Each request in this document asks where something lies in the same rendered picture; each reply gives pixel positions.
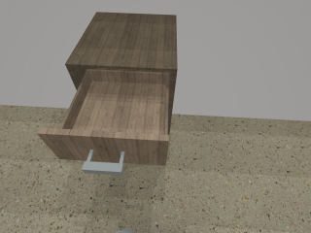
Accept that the handle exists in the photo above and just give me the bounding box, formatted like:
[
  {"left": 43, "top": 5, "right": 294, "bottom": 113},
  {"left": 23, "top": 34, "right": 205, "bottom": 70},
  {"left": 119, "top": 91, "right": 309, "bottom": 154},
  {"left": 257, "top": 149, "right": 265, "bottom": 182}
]
[{"left": 82, "top": 150, "right": 125, "bottom": 176}]

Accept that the drawer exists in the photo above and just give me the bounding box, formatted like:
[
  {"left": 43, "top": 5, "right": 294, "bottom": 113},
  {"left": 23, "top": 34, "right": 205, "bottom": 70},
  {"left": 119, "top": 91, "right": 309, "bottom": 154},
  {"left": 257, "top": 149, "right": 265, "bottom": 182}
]
[{"left": 37, "top": 69, "right": 169, "bottom": 166}]

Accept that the cabinet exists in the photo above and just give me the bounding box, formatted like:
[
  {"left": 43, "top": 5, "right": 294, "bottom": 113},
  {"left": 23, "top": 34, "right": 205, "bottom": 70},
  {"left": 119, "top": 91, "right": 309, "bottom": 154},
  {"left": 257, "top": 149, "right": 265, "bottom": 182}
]
[{"left": 65, "top": 12, "right": 178, "bottom": 135}]

